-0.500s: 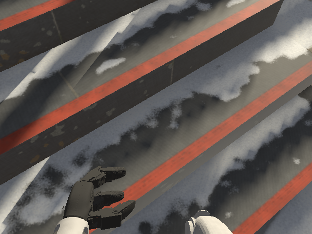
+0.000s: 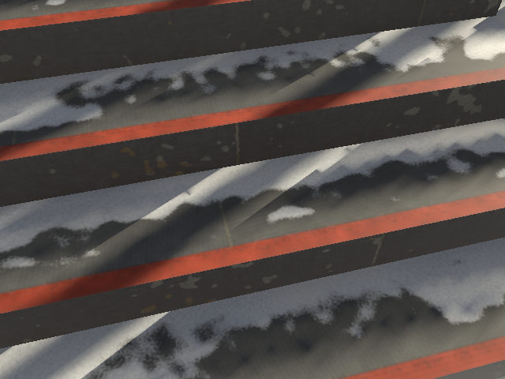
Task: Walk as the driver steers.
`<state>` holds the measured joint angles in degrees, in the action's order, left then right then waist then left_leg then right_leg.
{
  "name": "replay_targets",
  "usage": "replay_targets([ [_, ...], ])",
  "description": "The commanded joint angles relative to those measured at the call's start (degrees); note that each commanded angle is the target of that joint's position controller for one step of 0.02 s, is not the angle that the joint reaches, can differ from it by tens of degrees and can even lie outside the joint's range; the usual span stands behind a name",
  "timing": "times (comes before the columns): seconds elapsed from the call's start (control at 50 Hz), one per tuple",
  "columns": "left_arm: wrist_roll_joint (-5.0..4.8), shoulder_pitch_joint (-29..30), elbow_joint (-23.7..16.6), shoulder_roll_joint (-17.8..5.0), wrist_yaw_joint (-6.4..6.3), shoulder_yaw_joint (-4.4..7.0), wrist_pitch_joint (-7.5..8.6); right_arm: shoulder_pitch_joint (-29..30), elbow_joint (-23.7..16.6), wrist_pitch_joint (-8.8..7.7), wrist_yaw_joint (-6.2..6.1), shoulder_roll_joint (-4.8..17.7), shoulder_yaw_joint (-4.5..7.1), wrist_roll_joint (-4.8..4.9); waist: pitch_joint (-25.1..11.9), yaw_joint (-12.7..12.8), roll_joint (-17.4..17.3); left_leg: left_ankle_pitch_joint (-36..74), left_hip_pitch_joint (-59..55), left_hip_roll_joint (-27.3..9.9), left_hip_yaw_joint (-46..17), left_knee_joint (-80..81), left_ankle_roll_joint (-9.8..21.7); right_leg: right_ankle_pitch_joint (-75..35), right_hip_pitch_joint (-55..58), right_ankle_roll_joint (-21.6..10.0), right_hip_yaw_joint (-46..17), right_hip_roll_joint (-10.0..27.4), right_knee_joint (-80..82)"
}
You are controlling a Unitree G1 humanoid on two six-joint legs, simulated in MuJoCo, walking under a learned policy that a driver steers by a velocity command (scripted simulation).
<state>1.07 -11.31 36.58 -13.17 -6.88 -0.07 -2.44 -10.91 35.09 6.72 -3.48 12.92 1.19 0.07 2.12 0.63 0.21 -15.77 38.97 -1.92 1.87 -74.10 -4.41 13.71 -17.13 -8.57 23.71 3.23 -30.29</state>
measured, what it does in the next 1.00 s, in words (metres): walks ahead: left foot, then right foot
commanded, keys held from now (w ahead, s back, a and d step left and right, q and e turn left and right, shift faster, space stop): q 0.18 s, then no key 0.26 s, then e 0.22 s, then w+e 0.34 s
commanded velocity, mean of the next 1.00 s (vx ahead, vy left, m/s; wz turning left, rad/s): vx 0.08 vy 0.00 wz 0.03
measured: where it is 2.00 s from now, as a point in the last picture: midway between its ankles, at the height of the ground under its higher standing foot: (361, 265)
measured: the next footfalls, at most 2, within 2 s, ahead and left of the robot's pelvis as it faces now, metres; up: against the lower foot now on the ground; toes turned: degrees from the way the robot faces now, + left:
left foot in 0.18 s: +0.07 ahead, +0.11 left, +0.00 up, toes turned +7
right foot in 0.52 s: +0.08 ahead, -0.23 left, +0.00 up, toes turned +19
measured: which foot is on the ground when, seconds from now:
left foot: up 0.00-0.16, down 0.18-0.56, up 0.58-0.86, down 0.88-1.00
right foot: down 0.00-0.20, up 0.22-0.50, down 0.52-0.88, up 0.90-1.00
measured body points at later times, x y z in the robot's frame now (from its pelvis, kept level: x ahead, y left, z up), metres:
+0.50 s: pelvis +0.04 -0.05 -0.03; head +0.06 -0.06 +0.42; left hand +0.18 +0.23 -0.10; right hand +0.22 -0.27 -0.13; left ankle +0.03 +0.11 -0.73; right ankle +0.04 -0.22 -0.68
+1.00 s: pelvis +0.11 -0.08 -0.02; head +0.12 -0.08 +0.43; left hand +0.26 +0.18 -0.12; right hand +0.14 -0.32 -0.15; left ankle +0.07 +0.01 -0.73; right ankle +0.09 -0.23 -0.60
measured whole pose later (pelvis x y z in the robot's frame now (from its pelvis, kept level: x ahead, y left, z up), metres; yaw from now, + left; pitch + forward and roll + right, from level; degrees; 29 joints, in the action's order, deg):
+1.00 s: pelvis +0.11 -0.08 -0.02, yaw -2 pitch +7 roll +2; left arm 2.6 -13.0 43.0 -15.8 0.9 2.4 4.5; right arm -23.5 45.6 -3.4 3.0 12.2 0.2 -3.7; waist -7.7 -1.6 2.7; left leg -25.6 22.3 3.4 5.9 -40.2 5.5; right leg 9.3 -45.9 -3.1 -13.3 -6.7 -86.1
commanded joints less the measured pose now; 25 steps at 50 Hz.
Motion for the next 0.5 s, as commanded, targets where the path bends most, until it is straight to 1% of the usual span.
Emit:
replay_targets([
  [0.02, -0.08, 4.6, -5.6, -9.2, 0.28, 3.05, 0.04, 0.5, -4.7, -0.69, 0.61, 5.6, 1.79, 0.15, -4.8, -1.0, 4.7, -4.3, 1.3, -1.2, 2.8, 11.2, 1.6, 9.2, 11.1, -4.5, -18.2, 17.1, 17.1],
  [0.1, -1.04, 9.2, -5.5, -10.4, 2.01, 3.94, -0.35, -5.0, -2.6, -0.52, 1.96, 7.3, 2.78, 0.5, -5.0, -3.0, 4.9, -9.3, -8.7, -1.4, 6.1, 25.8, 5.4, 9.6, 11.4, -3.6, -15.5, 16.8, 18.9],
  [0.12, -1.45, 10.4, -6.2, -10.7, 1.93, 4.1, -0.82, -6.2, -3.4, -0.43, 2.24, 7.2, 2.89, 0.32, -3.8, -4.4, 4.9, -8.0, -8.1, -4.6, 1.5, 33.2, 6.7, 8.2, 13.8, -2.3, -16.2, 17.9, 18.2],
  [0.14, -1.81, 10.9, -5.9, -10.1, 2.07, 4.12, -1.28, -7.7, -2.2, -0.58, 2.4, 7.7, 3.06, 0.13, -3.7, -4.2, 3.7, -6.2, -10.3, -3.6, 3.8, 39.5, 7.8, 7.2, 15.0, -1.1, -15.3, 16.8, 17.5],
  [0.16, -2.15, 11.2, -5.1, -9.4, 2.46, 3.93, -2.2, -11.6, 0.1, -1.09, 2.2, 7.8, 3.2, 0.12, -1.8, -5.2, 2.0, -0.1, -12.6, -0.6, 8.5, 52.0, 8.5, 8.2, 16.5, 2.0, -10.2, 11.2, 14.8],
  [0.18, -3.08, 7.3, -1.6, -9.3, 2.69, 4.69, -1.87, -14.4, 3.1, -2.36, 2.15, 9.8, 4.46, -0.25, -3.4, -4.5, -4.2, 2.4, -22.5, 0.2, 4.0, 54.0, 11.8, 10.8, 9.5, 2.1, -11.0, 9.2, 6.6],
  [0.2, -2.53, 11.4, -3.6, -8.0, 2.87, 4.11, -1.15, -20.2, 4.7, -2.56, 1.25, 13.9, 6.07, -0.22, -2.4, -7.2, -10.5, 0.4, -25.7, -5.0, -9.0, 54.3, 17.6, 13.0, 1.3, 5.6, -10.0, 2.4, -3.0],
  [0.22, -1.89, 14.7, -6.8, -6.5, 3.3, 3.53, -0.07, -18.0, 2.8, -2.96, -0.29, 16.4, 7.18, -0.18, 1.1, -6.5, -18.9, -13.1, -23.4, -10.8, -29.4, 59.1, 25.5, 20.9, -11.1, 8.0, -16.4, -5.0, -20.5],
  [0.24, -1.89, 11.1, -6.7, -5.9, 4.45, 3.13, 0.73, -8.0, -1.3, -5.35, -1.65, 13.1, 5.36, -0.92, -1.7, -0.8, -15.5, -13.7, -22.5, -14.4, -36.3, 59.5, 27.2, 17.3, -15.9, 8.7, -29.3, -3.6, -34.8],
  [0.26, -1.54, 10.8, -7.2, -5.4, 5.48, 2.7, 1.08, -0.8, -4.3, -6.51, -2.62, 10.6, 4.06, -0.71, -5.2, 1.6, -11.4, -6.3, -20.5, -14.3, -33.3, 56.5, 24.1, 13.4, -15.1, 9.4, -34.2, -3.2, -42.5],
  [0.28, -0.81, 9.7, -6.7, -5.7, 6.15, 2.53, 1.26, 1.4, -5.6, -6.74, -2.4, 8.7, 3.08, 0.24, -7.4, 2.2, -5.3, -3.1, -23.4, -11.7, -28.2, 55.4, 21.0, 12.2, -17.4, 10.3, -32.1, -3.7, -41.8],
  [0.3, -0.28, 10.2, -7.2, -4.8, 6.34, 2.0, 1.66, 1.4, -5.8, -6.54, -2.18, 7.5, 2.44, 1.02, -7.3, 2.0, -2.7, 1.0, -26.2, -10.1, -25.3, 53.8, 19.1, 11.9, -19.6, 11.1, -30.7, -3.5, -36.2],
  [0.32, -0.21, 9.7, -6.0, -5.3, 6.56, 2.19, 2.11, -1.8, -4.6, -6.6, -1.61, 6.7, 2.16, 1.61, -7.6, 1.0, -2.2, 2.7, -27.8, -7.3, -21.2, 49.5, 19.3, 6.4, -20.8, 12.2, -26.2, -5.4, -36.2],
  [0.34, -0.53, 9.8, -6.5, -6.5, 6.79, 2.77, 2.22, -4.0, -4.5, -7.27, -2.0, 6.9, 2.16, 0.85, -9.5, -0.3, -3.3, 3.6, -28.3, -9.0, -24.9, 46.4, 19.7, 1.5, -20.6, 12.8, -31.3, -4.0, -43.9],
  [0.36, -1.45, 8.3, -6.7, -6.4, 6.74, 2.65, 2.02, -4.4, -5.0, -7.47, -2.19, 7.0, 1.83, 0.55, -10.6, 0.0, -4.6, 2.1, -29.0, -9.3, -26.1, 45.4, 20.2, 1.9, -22.0, 13.0, -32.4, -3.7, -45.5],
  [0.38, -2.06, 7.6, -7.1, -6.1, 6.62, 2.44, 1.85, -4.9, -5.4, -7.44, -2.33, 7.0, 1.7, 0.52, -9.9, -0.4, -6.4, 1.2, -29.5, -9.8, -27.3, 44.2, 20.3, 4.3, -24.0, 13.2, -33.2, -3.3, -45.7],
  [0.4, -2.41, 8.0, -7.6, -5.4, 6.58, 2.09, 1.76, -6.2, -5.5, -7.23, -2.46, 6.8, 1.57, 0.72, -9.2, -1.3, -7.0, 1.0, -30.2, -10.3, -28.7, 42.6, 20.1, 7.3, -26.4, 13.1, -33.9, -2.8, -44.3],
  [0.44, -2.26, 9.4, -8.2, -4.0, 6.61, 1.54, 1.72, -7.4, -5.8, -6.44, -3.03, 6.6, 1.63, 0.82, -8.6, -2.9, -6.4, 2.2, -28.5, -10.1, -29.1, 38.8, 18.6, 11.5, -27.4, 13.1, -33.4, -1.9, -39.2],
  [0.48, -2.34, 6.6, -6.8, -2.5, 6.87, 0.99, 1.51, -6.4, -6.3, -5.75, -3.58, 6.5, 1.72, 0.58, -8.9, -2.7, -6.8, 2.4, -23.7, -10.0, -27.1, 34.3, 16.4, 11.2, -24.6, 12.8, -32.5, -0.4, -31.9],
  [0.5, -2.27, 4.5, -5.8, -1.8, 7.05, 0.73, 1.41, -5.1, -6.6, -5.52, -3.71, 6.5, 1.82, 0.48, -8.8, -2.2, -6.9, 1.8, -19.6, -9.4, -24.9, 31.9, 15.0, 8.6, -20.6, 11.9, -31.5, 0.3, -26.0],
])
Velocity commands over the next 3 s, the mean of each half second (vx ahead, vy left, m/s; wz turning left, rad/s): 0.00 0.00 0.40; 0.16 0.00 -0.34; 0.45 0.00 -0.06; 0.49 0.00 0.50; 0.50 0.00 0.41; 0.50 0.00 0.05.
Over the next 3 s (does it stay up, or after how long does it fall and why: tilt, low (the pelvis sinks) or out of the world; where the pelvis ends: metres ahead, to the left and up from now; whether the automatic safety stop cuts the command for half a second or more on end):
stays up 1.24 -0.05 0.47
